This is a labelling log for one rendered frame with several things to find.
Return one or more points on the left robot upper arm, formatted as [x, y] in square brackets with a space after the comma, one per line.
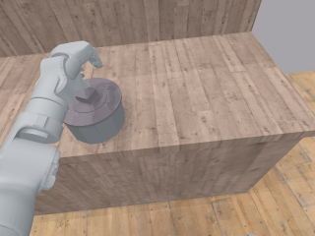
[27, 167]

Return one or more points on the robot left hand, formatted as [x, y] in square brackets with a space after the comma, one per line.
[84, 52]

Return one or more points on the knob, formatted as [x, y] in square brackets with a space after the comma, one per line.
[87, 95]

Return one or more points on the lid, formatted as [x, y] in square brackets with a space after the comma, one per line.
[104, 105]

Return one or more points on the robot left forearm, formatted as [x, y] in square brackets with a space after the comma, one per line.
[48, 105]

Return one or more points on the pot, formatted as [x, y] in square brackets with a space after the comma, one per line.
[101, 132]

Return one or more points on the table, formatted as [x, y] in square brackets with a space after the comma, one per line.
[208, 112]

